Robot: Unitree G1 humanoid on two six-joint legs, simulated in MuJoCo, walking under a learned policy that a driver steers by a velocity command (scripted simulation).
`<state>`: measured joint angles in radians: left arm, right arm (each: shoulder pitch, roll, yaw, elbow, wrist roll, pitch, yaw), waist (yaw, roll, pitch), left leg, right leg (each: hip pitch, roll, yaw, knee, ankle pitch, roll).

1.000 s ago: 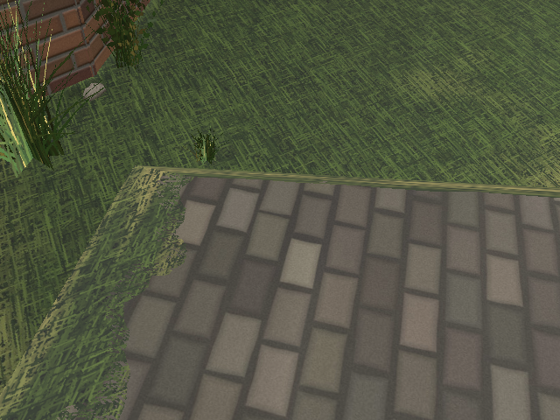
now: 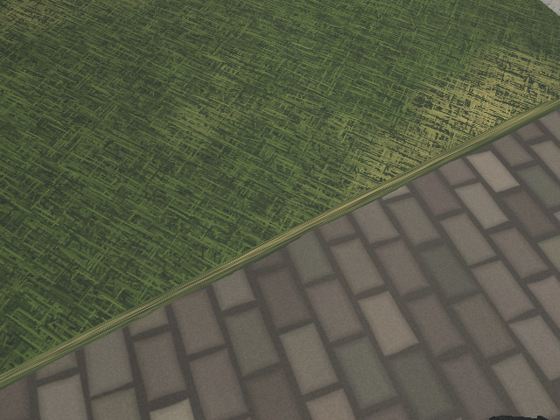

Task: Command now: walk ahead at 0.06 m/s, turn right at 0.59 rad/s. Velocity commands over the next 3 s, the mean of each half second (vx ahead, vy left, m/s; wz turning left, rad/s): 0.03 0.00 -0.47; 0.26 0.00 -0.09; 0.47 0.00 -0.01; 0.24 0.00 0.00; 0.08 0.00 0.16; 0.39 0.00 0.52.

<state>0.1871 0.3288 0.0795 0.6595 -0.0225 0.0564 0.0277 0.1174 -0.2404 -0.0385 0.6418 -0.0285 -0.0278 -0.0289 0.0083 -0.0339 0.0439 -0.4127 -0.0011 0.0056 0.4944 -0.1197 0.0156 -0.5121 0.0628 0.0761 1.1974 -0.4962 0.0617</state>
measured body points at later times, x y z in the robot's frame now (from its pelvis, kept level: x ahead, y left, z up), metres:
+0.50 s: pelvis +0.01 -0.04 +0.01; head +0.03 -0.08 +0.46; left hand +0.22 +0.18 -0.07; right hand +0.08 -0.35 -0.11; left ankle +0.05 +0.11 -0.67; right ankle +0.00 -0.13 -0.73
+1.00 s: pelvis +0.11 -0.08 +0.00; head +0.13 -0.09 +0.45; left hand +0.37 +0.10 -0.08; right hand +0.02 -0.35 -0.12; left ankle +0.03 +0.09 -0.73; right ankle +0.18 -0.23 -0.71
